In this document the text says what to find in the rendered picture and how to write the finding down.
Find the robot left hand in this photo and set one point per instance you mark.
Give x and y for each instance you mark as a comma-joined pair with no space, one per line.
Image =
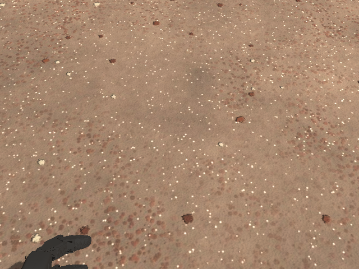
54,249

